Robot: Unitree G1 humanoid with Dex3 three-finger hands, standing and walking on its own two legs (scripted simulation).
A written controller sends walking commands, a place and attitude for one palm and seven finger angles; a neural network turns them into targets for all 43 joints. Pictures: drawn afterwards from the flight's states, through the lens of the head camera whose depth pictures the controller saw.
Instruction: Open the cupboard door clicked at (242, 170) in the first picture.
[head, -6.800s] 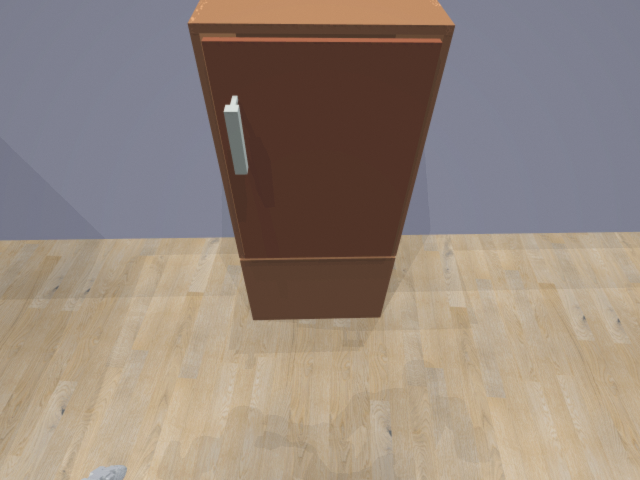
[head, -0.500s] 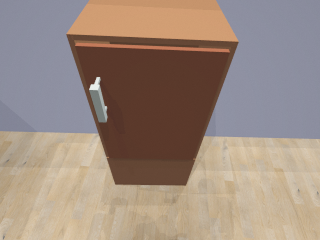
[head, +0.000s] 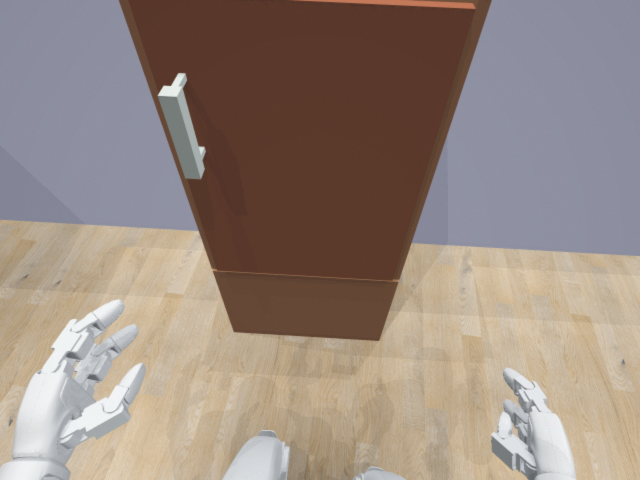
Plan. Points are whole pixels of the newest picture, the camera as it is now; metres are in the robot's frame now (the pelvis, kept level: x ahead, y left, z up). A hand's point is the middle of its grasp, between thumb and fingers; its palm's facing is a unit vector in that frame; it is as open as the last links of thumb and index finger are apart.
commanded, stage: raise the hand with hooked fingers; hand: left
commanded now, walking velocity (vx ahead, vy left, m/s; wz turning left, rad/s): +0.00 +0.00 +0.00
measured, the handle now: (187, 127) +0.56 +0.26 +0.12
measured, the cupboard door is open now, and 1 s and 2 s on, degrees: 0 0 0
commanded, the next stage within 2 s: move the hooked fingers beside the handle in 1.64 s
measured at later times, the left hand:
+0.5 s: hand (91, 323) +0.25 +0.28 +0.09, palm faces +0.04 -1.00 -0.04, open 11.8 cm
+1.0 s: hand (33, 271) +0.28 +0.33 +0.13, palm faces +0.07 -1.00 -0.04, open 13.9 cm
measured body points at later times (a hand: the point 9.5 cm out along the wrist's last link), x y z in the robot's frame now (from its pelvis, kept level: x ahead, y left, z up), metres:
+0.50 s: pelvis +0.01 +0.04 +0.03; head +0.06 +0.05 +0.48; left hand +0.25 +0.33 +0.09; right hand +0.16 -0.21 -0.05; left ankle +0.08 +0.13 -0.65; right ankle +0.00 -0.05 -0.65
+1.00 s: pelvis +0.01 +0.06 +0.06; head +0.03 +0.08 +0.51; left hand +0.27 +0.38 +0.14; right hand +0.18 -0.17 -0.01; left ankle +0.08 +0.13 -0.65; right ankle +0.00 -0.05 -0.65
